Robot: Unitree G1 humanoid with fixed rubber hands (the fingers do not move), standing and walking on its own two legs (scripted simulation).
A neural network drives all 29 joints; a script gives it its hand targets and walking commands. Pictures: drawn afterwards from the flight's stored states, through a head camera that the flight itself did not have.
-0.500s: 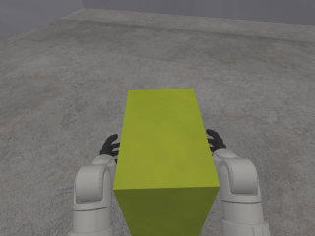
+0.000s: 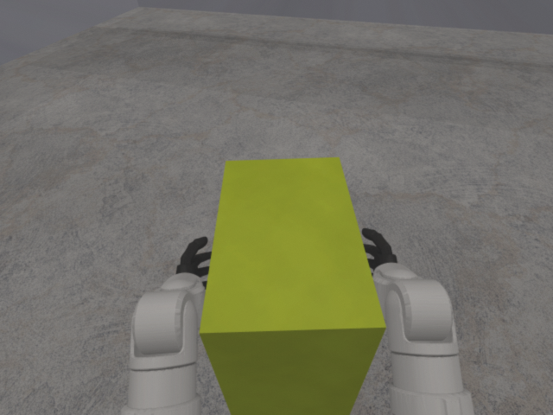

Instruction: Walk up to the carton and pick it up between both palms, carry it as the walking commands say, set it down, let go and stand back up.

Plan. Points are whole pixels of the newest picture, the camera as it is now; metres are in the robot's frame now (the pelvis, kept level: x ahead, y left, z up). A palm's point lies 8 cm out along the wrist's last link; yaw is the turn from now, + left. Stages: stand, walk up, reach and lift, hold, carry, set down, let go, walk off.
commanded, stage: carry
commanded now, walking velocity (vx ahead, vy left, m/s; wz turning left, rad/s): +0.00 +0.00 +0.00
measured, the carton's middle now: (286, 291) +0.30 +0.00 +0.03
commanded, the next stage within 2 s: none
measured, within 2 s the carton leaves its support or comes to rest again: neither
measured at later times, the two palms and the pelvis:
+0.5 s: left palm (193, 282) +0.29 +0.13 +0.08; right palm (382, 272) +0.29 -0.14 +0.09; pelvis +0.01 +0.00 +0.00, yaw -1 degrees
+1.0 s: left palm (196, 279) +0.31 +0.13 +0.07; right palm (377, 271) +0.31 -0.14 +0.07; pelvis +0.02 +0.00 +0.00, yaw -1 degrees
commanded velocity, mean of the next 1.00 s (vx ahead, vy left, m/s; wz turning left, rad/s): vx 0.00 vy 0.00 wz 0.00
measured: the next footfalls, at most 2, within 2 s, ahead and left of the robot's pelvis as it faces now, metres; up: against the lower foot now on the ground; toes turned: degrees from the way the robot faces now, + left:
none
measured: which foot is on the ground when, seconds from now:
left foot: down 0.00-1.00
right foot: down 0.00-1.00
